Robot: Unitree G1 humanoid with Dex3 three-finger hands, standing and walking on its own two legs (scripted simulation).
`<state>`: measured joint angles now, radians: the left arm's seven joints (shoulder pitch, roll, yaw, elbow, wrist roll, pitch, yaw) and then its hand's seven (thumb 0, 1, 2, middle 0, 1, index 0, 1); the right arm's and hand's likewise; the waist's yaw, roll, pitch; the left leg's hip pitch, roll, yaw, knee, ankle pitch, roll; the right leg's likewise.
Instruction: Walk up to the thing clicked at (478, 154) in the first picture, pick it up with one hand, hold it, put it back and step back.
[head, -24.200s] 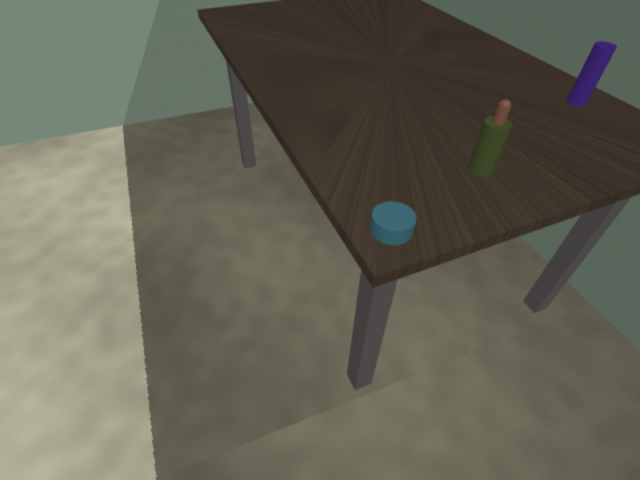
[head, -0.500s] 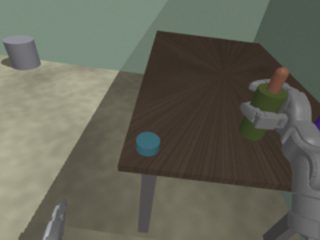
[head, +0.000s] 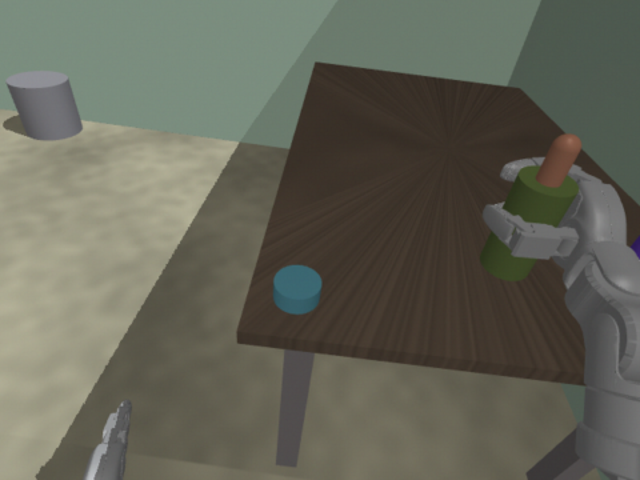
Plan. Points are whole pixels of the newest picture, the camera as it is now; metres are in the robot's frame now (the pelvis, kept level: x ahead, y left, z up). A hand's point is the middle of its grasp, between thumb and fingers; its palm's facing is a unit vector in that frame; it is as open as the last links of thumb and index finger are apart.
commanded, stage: hold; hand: right
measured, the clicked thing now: (533, 208) +0.34 -0.18 +0.27
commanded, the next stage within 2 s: crouch in 0.12 s
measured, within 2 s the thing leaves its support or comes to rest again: neither
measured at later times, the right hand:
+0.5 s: hand (511, 225) +0.36 -0.18 +0.23, palm faces +0.18 +0.98 -0.02, open 7.6 cm
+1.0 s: hand (479, 228) +0.45 -0.20 +0.16, palm faces +0.21 +0.98 -0.01, open 7.7 cm
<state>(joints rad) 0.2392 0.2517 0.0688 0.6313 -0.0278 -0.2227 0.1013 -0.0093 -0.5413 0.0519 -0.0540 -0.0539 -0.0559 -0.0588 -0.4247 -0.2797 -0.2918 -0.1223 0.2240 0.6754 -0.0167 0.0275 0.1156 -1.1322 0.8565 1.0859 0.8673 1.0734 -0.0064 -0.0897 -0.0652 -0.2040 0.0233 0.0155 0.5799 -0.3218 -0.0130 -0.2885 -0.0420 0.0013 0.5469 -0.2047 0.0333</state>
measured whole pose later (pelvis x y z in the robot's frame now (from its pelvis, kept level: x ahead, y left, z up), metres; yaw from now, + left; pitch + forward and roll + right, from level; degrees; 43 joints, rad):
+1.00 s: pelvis +0.00 +0.00 +0.00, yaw +2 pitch +3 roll +0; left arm 0.24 0.21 0.03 0.59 0.00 -0.25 0.11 -0.01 -0.54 0.06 -0.06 -0.05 -0.06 -0.06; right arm -0.66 -0.36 -0.34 0.63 0.13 0.16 -0.01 0.03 0.13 -1.15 0.86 1.10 0.87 1.09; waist 0.07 -0.03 -0.04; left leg -0.34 0.01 -0.01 0.61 -0.32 -0.01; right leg -0.42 -0.06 -0.02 0.59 -0.22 0.03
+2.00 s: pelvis +0.01 -0.02 -0.01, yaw +3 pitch +10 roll +2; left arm 0.23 0.21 0.01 0.50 0.00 -0.13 0.05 -0.01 -0.55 0.07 -0.06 -0.04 -0.05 -0.06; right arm -0.82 -0.47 -0.39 1.06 0.09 -0.19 0.04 0.03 0.13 -1.15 0.86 1.10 0.87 1.08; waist 0.14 0.00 -0.07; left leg -0.51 -0.01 -0.01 0.68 -0.34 -0.03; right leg -0.62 -0.07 -0.02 0.71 -0.28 0.02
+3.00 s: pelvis +0.01 -0.02 -0.04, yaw +3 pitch +16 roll +3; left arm 0.29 0.23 0.02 0.29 0.03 -0.07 0.01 -0.01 -0.54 0.06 -0.06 -0.05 -0.06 -0.06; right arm -0.87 -0.53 -0.46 1.16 0.04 -0.32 0.05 0.01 0.06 -0.68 0.96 0.85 0.96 0.85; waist 0.19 0.00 -0.11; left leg -0.72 -0.02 0.00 0.86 -0.42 -0.03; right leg -0.84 -0.08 0.01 0.91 -0.36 0.02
